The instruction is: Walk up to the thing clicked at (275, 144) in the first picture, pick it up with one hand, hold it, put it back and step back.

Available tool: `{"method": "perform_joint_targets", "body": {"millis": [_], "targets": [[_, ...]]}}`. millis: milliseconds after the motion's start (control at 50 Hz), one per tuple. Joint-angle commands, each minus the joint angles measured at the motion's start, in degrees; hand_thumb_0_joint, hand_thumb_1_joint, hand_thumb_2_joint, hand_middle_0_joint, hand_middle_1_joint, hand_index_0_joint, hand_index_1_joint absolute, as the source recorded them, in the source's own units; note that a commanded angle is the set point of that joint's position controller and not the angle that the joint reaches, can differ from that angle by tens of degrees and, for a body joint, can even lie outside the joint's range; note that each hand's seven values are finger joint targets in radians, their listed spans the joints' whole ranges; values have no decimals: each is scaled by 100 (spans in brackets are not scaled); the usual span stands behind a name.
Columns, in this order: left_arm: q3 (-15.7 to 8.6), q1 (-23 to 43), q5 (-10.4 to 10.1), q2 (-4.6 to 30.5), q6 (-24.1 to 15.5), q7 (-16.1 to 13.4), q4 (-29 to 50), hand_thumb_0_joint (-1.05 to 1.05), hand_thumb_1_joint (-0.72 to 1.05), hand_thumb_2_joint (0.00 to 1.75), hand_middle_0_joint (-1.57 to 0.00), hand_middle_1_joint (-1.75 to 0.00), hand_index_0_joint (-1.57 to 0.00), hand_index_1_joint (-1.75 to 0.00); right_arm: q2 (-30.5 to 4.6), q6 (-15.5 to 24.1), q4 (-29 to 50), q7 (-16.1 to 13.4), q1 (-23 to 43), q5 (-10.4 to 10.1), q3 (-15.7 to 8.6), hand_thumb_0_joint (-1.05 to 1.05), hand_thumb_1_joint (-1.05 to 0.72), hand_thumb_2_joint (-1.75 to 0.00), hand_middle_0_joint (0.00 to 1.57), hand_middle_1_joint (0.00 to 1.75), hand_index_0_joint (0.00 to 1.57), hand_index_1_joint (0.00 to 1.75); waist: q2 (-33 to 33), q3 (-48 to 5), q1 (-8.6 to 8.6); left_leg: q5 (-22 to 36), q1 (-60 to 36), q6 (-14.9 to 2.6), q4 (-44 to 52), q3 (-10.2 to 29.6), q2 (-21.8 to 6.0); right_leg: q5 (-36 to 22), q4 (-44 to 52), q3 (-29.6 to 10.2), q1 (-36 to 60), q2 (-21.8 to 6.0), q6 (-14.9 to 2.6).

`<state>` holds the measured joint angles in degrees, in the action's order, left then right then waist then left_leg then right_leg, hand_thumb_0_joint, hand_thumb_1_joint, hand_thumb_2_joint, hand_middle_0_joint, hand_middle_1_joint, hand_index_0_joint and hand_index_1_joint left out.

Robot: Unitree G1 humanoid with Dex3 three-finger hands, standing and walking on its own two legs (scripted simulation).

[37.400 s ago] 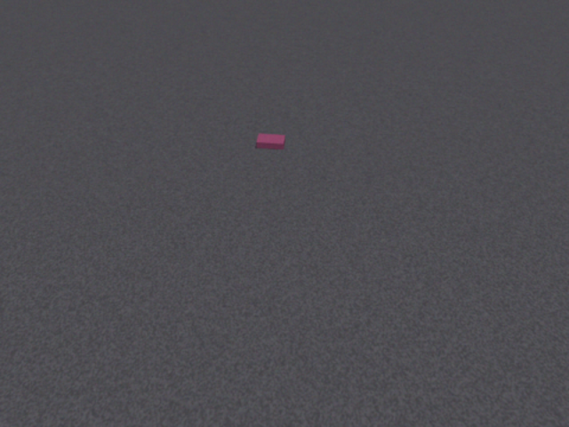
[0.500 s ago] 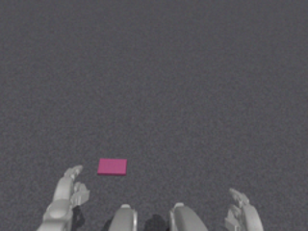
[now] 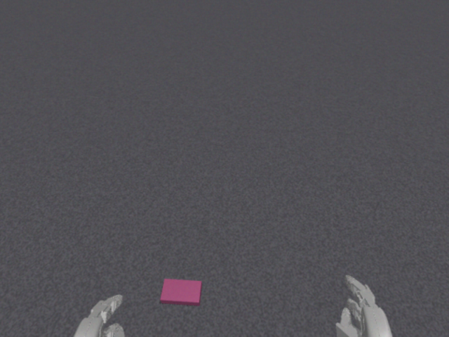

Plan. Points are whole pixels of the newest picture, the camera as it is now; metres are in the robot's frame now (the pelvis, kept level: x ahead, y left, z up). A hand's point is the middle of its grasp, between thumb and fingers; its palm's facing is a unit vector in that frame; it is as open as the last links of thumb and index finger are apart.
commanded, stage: home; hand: left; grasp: from above
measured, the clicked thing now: (181, 292) +0.47 +0.18 -0.70
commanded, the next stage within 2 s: stand in 1.86 s
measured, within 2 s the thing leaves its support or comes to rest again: neither
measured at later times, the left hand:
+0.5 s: hand out of the picture +0.15 +0.17 -0.05, palm faces +0.04 -0.98 -0.21, open 7.4 cm
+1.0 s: hand out of the picture +0.16 +0.17 -0.05, palm faces +0.04 -0.98 -0.21, open 7.4 cm
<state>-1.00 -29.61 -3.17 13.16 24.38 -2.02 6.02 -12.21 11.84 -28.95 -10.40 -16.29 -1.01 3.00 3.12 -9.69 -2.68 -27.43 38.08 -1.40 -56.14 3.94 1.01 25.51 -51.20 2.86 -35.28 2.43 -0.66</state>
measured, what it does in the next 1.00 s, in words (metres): stands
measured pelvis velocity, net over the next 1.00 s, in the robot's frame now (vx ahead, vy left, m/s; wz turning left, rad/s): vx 0.00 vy -0.01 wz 0.00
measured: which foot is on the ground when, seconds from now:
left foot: down 0.00-1.00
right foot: down 0.00-1.00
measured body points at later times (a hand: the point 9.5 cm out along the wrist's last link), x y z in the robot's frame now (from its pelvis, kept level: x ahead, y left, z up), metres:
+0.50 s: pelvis -0.01 -0.01 +0.00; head +0.01 -0.01 +0.45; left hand +0.15 +0.22 -0.04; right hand +0.14 -0.25 -0.07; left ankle +0.01 +0.10 -0.69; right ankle +0.00 -0.12 -0.69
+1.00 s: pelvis +0.00 -0.01 +0.00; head +0.02 -0.01 +0.45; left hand +0.16 +0.22 -0.04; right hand +0.16 -0.25 -0.07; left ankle +0.01 +0.10 -0.69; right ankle +0.00 -0.12 -0.69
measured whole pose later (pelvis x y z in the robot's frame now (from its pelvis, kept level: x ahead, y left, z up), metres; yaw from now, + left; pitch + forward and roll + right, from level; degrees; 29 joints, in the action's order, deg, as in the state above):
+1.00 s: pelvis +0.00 -0.01 +0.00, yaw +0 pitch +10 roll -2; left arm -1.0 -28.6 -3.3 13.1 24.0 -1.4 5.5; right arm -12.7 13.4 -30.9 -10.4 -16.7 -0.8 2.6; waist 2.7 -9.1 -2.4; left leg -27.9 38.5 -0.4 -56.6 4.2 0.7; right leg 26.5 -52.7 3.1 -36.2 2.7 -1.6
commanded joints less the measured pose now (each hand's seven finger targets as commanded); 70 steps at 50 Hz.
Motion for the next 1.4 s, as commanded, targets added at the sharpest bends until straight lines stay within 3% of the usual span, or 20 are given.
{"method": "perform_joint_targets", "body": {"millis": [0, 120, 260, 320, 400, 500, 660, 840, 940, 1060, 1100, 1180, 1200, 1280, 1340, 1380], "targets": [[-316, 282, 36, 555, -253, 45, 1037, 0, 90, 90, -20, -30, -20, -30, -764, 392, 809, -73, 234, 29, -349, 0, -90, -90, 20, 30, 20, 30, 59, -354, -25, 1450, -587, 38, 1002, 59, -92, -1067, 656, 78, 203, 23, -56], [-384, 319, 70, 628, -261, 23, 1063, 0, 90, 90, -20, -30, -20, -30, -765, 434, 798, -57, 320, 34, -325, 0, -90, -90, 20, 30, 20, 30, 149, -359, 54, 1404, -607, 48, 1033, 43, -83, -1035, 642, 52, 275, 1, -66], [-381, 314, 42, 613, -280, 30, 962, 0, 90, 90, -20, -30, -20, -30, -751, 451, 810, -56, 371, 27, -302, 0, -90, -90, 20, 30, 20, 30, 8, -228, 48, 918, -428, 6, 1073, 54, -72, -705, 742, 37, 223, -7, -35], [-368, 267, 12, 595, -257, 17, 977, 0, 90, 90, -20, -30, -20, -30, -758, 461, 813, -66, 336, 16, -314, 0, -90, -90, 20, 30, 20, 30, -80, -369, 35, 1056, -449, -15, 973, -12, -45, -840, 773, 6, 261, -24, -24], [-395, 336, 30, 617, -275, 12, 1003, 0, 90, 90, -20, -30, -20, -30, -724, 487, 820, -85, 374, 27, -311, 0, -90, -90, 20, 30, 20, 30, -80, -232, 66, 712, -343, -19, 973, -69, -27, -567, 859, -34, 183, -51, 2], [-377, 250, 7, 624, -276, 23, 1041, 0, 90, 90, -20, -30, -20, -30, -741, 519, 769, -94, 331, 15, -326, 0, -90, -90, 20, 30, 20, 30, -92, -434, 49, 923, -410, -16, 914, -80, -29, -754, 798, -50, 260, -46, 0], [-379, 306, 21, 622, -273, 28, 1001, 0, 90, 90, -20, -30, -20, -30, -733, 529, 735, -102, 360, 20, -318, 0, -90, -90, 20, 30, 20, 30, -85, -180, 54, 700, -274, -18, 925, -90, -22, -573, 853, -66, 157, -58, 23], [-386, 280, 22, 652, -300, 29, 1125, 0, 90, 90, -20, -30, -20, -30, -751, 509, 737, -93, 303, 16, -352, 0, -90, -90, 20, 30, 20, 30, -46, -501, 34, 1213, -470, -6, 830, -73, -34, -1029, 719, -75, 273, -46, -10], [-328, 147, 8, 548, -272, 33, 848, 0, 90, 90, -20, -30, -20, -30, -738, 488, 719, -86, 293, 25, -338, 0, -90, -90, 20, 30, 20, 30, -105, -362, 17, 1330, -409, -15, 794, -79, -27, -1184, 721, -79, 239, -55, 9], [-436, 333, 17, 738, -329, 27, 1281, 0, 90, 90, -20, -30, -20, -30, -759, 470, 703, -75, 265, 24, -363, 0, -90, -90, 20, 30, 20, 30, 22, -453, 79, 1370, -498, 11, 847, -51, -40, -1158, 661, -61, 287, -45, -24], [-297, 98, 22, 529, -294, 42, 894, 0, 90, 90, -20, -30, -20, -30, -727, 462, 717, -71, 295, 26, -354, 0, -90, -90, 20, 30, 20, 30, -106, -412, 26, 1465, -478, 8, 817, -30, -41, -1249, 653, -40, 274, -31, -10], [-461, 269, 18, 744, -346, 26, 1239, 0, 90, 90, -20, -30, -20, -30, -765, 428, 713, -60, 248, 30, -386, 0, -90, -90, 20, 30, 20, 30, 48, -626, 61, 1586, -582, 25, 815, -29, -50, -1319, 604, -54, 339, -29, -34], [-355, 177, 27, 619, -320, 34, 973, 0, 90, 90, -20, -30, -20, -30, -764, 421, 710, -51, 264, 26, -367, 0, -90, -90, 20, 30, 20, 30, -63, -441, 18, 1531, -501, 23, 835, -6, -55, -1272, 613, -33, 283, -27, -24], [-314, 104, 24, 536, -301, 20, 900, 0, 90, 90, -20, -30, -20, -30, -741, 410, 748, -55, 264, 25, -370, 0, -90, -90, 20, 30, 20, 30, -155, -382, 5, 1507, -471, -2, 774, -47, -42, -1316, 652, -54, 239, -39, -6], [-475, 239, 7, 710, -317, 24, 1165, 0, 90, 90, -20, -30, -20, -30, -773, 401, 741, -36, 248, 30, -392, 0, -90, -90, 20, 30, 20, 30, 26, -517, 68, 1560, -518, 26, 810, -30, -50, -1316, 598, -53, 304, -40, -28], [-369, 196, 28, 697, -324, 30, 1188, 0, 90, 90, -20, -30, -20, -30, -772, 370, 738, -38, 230, 22, -386, 0, -90, -90, 20, 30, 20, 30, -23, -533, 45, 1636, -552, 26, 807, -11, -56, -1350, 585, -32, 293, -29, -33]]}}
